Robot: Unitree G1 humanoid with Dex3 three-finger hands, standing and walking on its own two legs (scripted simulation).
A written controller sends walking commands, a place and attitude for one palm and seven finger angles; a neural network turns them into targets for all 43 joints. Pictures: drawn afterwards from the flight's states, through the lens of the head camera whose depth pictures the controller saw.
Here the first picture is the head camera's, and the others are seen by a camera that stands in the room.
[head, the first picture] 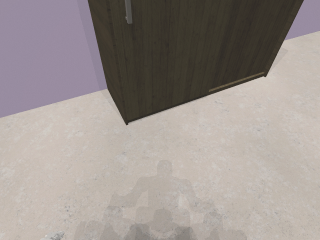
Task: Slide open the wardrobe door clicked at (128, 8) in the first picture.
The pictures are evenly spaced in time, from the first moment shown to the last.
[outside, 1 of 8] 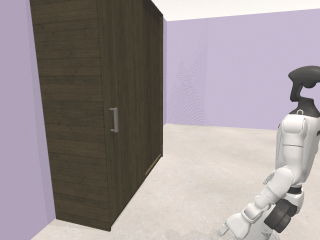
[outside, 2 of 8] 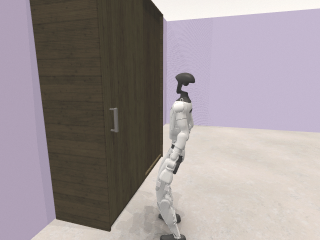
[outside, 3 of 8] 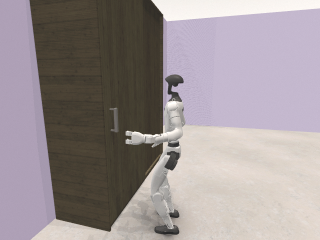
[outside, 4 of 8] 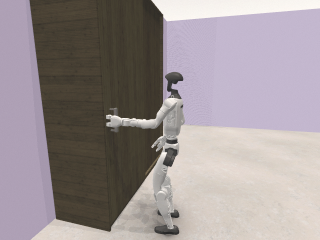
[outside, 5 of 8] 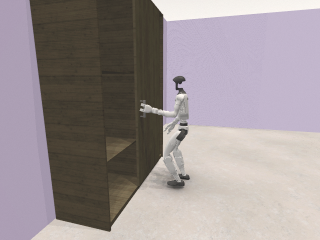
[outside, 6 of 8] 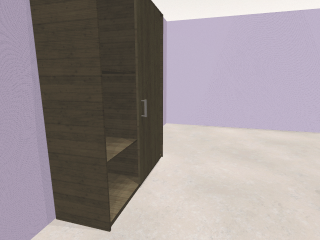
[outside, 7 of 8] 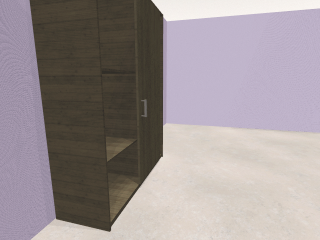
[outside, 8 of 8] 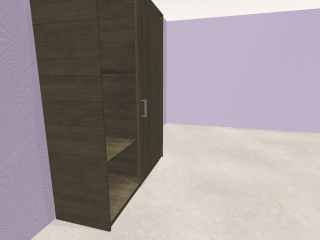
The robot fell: no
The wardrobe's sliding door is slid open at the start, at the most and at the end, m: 0.00 0.67 0.67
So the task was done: yes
